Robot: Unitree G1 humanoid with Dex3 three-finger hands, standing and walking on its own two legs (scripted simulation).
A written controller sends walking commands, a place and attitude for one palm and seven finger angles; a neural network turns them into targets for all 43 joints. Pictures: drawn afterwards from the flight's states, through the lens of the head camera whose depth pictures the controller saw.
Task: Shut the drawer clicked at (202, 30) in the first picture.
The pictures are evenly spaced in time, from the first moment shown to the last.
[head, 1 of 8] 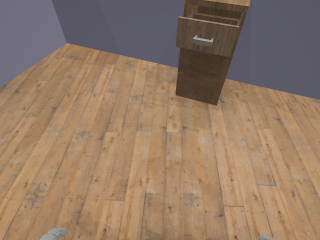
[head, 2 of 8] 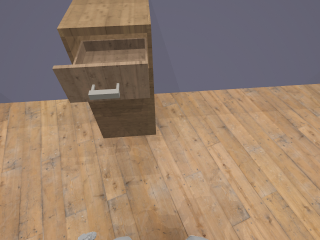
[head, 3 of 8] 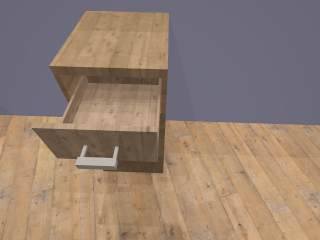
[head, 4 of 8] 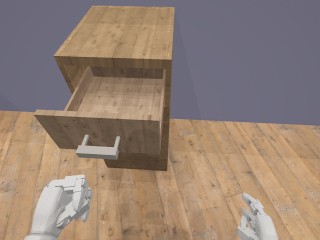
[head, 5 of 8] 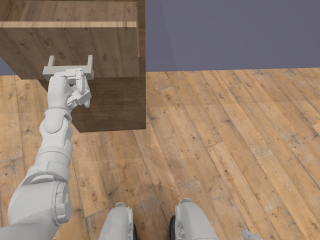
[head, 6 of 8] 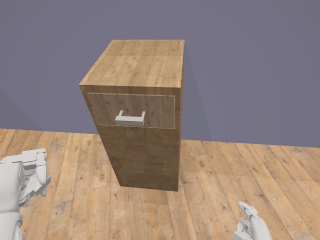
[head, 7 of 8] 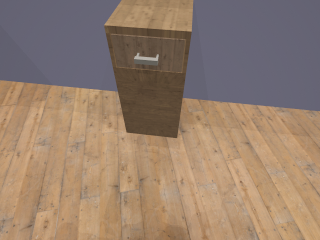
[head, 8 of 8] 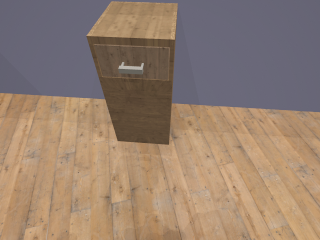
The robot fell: no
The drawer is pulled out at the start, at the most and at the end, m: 0.23 0.23 0.00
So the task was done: yes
